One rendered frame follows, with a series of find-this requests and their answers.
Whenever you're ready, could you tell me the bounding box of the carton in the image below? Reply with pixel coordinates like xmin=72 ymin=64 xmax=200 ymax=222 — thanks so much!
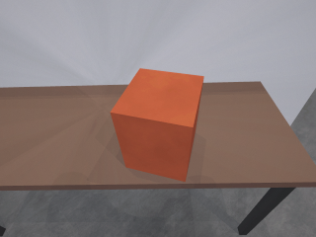
xmin=111 ymin=68 xmax=204 ymax=182

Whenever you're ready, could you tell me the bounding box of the table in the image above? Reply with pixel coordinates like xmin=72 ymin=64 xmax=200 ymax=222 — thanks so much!
xmin=0 ymin=81 xmax=316 ymax=237

